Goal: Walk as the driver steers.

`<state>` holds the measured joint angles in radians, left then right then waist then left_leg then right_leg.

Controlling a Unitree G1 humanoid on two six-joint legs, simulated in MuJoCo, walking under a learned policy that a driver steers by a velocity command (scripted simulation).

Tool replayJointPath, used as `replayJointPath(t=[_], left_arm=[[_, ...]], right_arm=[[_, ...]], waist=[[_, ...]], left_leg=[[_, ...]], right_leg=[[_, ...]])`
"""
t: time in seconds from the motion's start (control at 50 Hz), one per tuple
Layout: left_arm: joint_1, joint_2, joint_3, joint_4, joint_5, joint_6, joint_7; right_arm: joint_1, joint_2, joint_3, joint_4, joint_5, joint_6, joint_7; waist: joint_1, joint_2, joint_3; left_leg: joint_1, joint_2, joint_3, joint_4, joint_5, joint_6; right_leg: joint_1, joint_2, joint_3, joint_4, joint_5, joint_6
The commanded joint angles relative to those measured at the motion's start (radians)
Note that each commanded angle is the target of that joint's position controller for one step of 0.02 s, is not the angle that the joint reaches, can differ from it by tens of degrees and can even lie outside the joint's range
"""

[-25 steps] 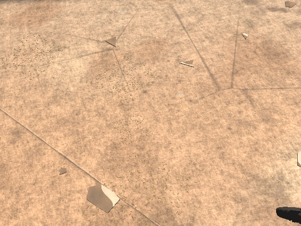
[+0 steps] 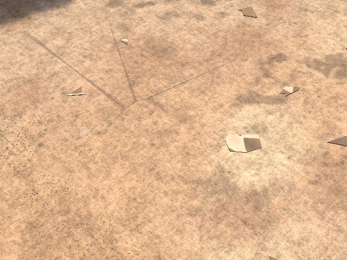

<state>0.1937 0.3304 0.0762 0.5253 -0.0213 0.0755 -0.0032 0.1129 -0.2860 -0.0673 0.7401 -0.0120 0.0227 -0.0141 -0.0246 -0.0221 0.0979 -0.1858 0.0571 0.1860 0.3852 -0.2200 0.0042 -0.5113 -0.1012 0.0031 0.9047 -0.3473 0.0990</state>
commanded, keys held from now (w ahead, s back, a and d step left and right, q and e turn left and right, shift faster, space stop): shift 0.34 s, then q+shift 0.66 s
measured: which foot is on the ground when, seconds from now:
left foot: down 0.00-0.10, up 0.12-0.46, down 0.48-0.80, up 0.82-1.00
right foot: up 0.00-0.08, down 0.10-0.52, up 0.54-0.78, down 0.80-1.00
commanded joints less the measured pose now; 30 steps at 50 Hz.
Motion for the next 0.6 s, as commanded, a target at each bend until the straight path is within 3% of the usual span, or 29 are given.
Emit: replayJointPath(t=[0.02,0.08,0.1,0.12,0.14,0.16,0.18,0.2,0.22,0.28,0.34,0.38,0.4,0.44,0.48,0.5,0.52,0.54,0.56,0.58,0.6], left_arm=[[-0.052,0.077,0.022,-0.096,0.006,-0.011,-0.002],[0.021,0.087,0.035,-0.063,0.009,0.001,-0.007],[0.071,0.137,0.053,-0.042,0.013,0.0,0.002],[0.125,0.245,0.074,-0.047,0.017,-0.007,0.021],[0.066,0.253,0.064,-0.069,0.045,-0.029,0.018],[0.068,0.185,0.046,-0.062,0.047,-0.051,0.005],[0.033,0.155,0.034,-0.034,0.042,-0.066,0.005],[-0.014,0.14,0.03,-0.027,0.03,-0.07,0.007],[-0.054,0.127,0.022,-0.024,0.021,-0.071,0.011],[-0.099,0.092,0.004,-0.012,0.034,-0.076,0.02],[-0.104,0.088,0.003,0.018,0.035,-0.076,0.018],[-0.104,0.04,-0.015,0.053,0.046,-0.08,0.013],[-0.102,0.049,-0.014,0.069,0.049,-0.082,0.01],[-0.118,0.107,0.004,0.086,0.037,-0.076,0.016],[-0.064,0.127,0.018,0.114,0.025,-0.068,0.03],[-0.04,0.11,0.019,0.111,0.038,-0.069,0.039],[-0.045,0.08,0.016,0.097,0.051,-0.068,0.048],[-0.129,0.059,0.012,0.077,0.05,-0.067,0.055],[-0.195,0.035,0.009,0.045,0.04,-0.068,0.057],[-0.191,0.039,0.014,0.043,0.028,-0.067,0.053],[-0.153,0.045,0.02,0.053,0.019,-0.068,0.048]], right_arm=[[-0.006,-0.231,-0.066,-0.049,0.023,-0.015,0.019],[-0.028,-0.216,-0.061,-0.036,0.067,-0.023,0.03],[0.033,-0.165,-0.044,-0.011,0.061,-0.029,0.033],[0.038,-0.087,-0.01,-0.047,-0.007,-0.036,0.037],[0.017,-0.105,-0.014,-0.063,-0.014,-0.033,0.028],[-0.033,-0.172,-0.033,-0.053,0.011,-0.024,0.019],[-0.035,-0.156,-0.032,-0.055,0.029,-0.019,0.014],[-0.011,-0.149,-0.031,-0.034,0.025,-0.013,0.004],[0.0,-0.16,-0.034,-0.029,0.014,-0.007,-0.001],[0.059,-0.135,-0.026,-0.008,0.016,-0.001,0.0],[0.028,-0.097,-0.006,-0.019,0.012,0.003,-0.001],[0.05,-0.085,0.004,-0.004,0.013,0.007,0.006],[0.052,-0.097,0.003,-0.005,0.019,0.009,0.008],[0.051,-0.14,-0.009,-0.021,0.025,0.007,0.011],[0.042,-0.179,-0.017,-0.046,0.018,0.002,0.014],[0.041,-0.227,-0.03,-0.058,0.02,-0.001,0.011],[0.052,-0.249,-0.042,-0.053,0.033,-0.002,0.008],[0.091,-0.258,-0.049,-0.059,0.028,-0.007,0.006],[0.146,-0.255,-0.05,-0.045,0.01,-0.018,0.003],[0.155,-0.247,-0.05,-0.046,0.001,-0.036,0.002],[0.113,-0.238,-0.052,-0.057,0.015,-0.047,-0.002]], waist=[[-0.019,0.174,-0.168],[0.05,0.163,-0.185],[0.06,0.069,-0.215],[0.051,-0.218,-0.279],[0.058,-0.267,-0.326],[0.107,-0.136,-0.318],[0.073,-0.132,-0.258],[0.05,-0.102,-0.227],[0.035,-0.114,-0.203],[0.0,-0.12,-0.214],[0.021,-0.122,-0.189],[0.027,-0.125,-0.197],[0.03,-0.131,-0.182],[0.015,-0.132,-0.136],[0.023,-0.073,-0.105],[0.051,0.04,-0.104],[0.064,0.182,-0.105],[0.006,0.256,-0.089],[-0.036,0.313,-0.098],[-0.038,0.276,-0.117],[0.0,0.209,-0.132]], left_leg=[[0.157,0.254,-0.129,-0.051,0.456,0.203],[0.118,0.245,-0.093,0.078,0.427,0.131],[0.008,0.191,-0.036,0.202,0.329,0.061],[-0.285,0.088,0.015,0.488,-0.195,-0.034],[-0.433,0.003,-0.09,0.712,-0.471,-0.085],[-0.425,0.022,-0.175,0.809,-0.44,-0.084],[-0.434,0.031,-0.194,0.799,-0.374,-0.072],[-0.428,0.04,-0.205,0.758,-0.307,-0.072],[-0.401,0.032,-0.199,0.744,-0.243,-0.081],[-0.29,0.01,-0.192,0.659,-0.151,-0.099],[-0.207,0.009,-0.191,0.455,-0.147,-0.094],[-0.121,0.021,-0.185,0.342,-0.134,-0.087],[-0.093,0.014,-0.173,0.307,-0.115,-0.08],[-0.077,-0.018,-0.132,0.224,-0.047,-0.052],[-0.093,-0.008,-0.166,0.15,0.131,-0.005],[-0.082,0.05,-0.249,0.152,0.374,0.038],[-0.102,0.115,-0.389,0.085,0.364,0.125],[-0.073,0.195,-0.58,-0.015,0.332,0.228],[0.013,0.264,-0.724,-0.086,0.324,0.307],[0.056,0.275,-0.74,-0.091,0.336,0.324],[0.076,0.244,-0.686,-0.059,0.348,0.285]], right_leg=[[0.059,0.045,-0.062,-0.146,-0.022,-0.028],[0.261,0.085,-0.068,-0.46,0.149,-0.106],[0.442,0.073,-0.011,-0.551,0.352,-0.146],[0.695,-0.18,0.302,-0.492,0.844,-0.236],[0.613,-0.353,0.454,-0.484,0.904,-0.452],[0.562,-0.29,0.362,-0.504,0.848,-0.452],[0.515,-0.217,0.274,-0.508,0.751,-0.392],[0.488,-0.167,0.228,-0.517,0.66,-0.344],[0.445,-0.152,0.204,-0.525,0.676,-0.33],[0.386,-0.117,0.154,-0.542,0.68,-0.33],[0.359,-0.108,0.156,-0.544,0.571,-0.326],[0.341,-0.119,0.143,-0.553,0.466,-0.325],[0.32,-0.124,0.143,-0.555,0.407,-0.322],[0.29,-0.123,0.139,-0.529,0.313,-0.303],[0.304,-0.096,0.124,-0.48,0.189,-0.243],[0.277,-0.033,0.061,-0.397,0.1,-0.191],[0.232,0.078,-0.056,-0.293,0.035,-0.123],[0.146,0.171,-0.076,-0.139,-0.02,-0.076],[0.003,0.209,-0.003,0.026,-0.254,-0.071],[-0.056,0.189,0.078,0.184,-0.336,-0.072],[-0.078,0.162,0.116,0.216,-0.288,-0.076]])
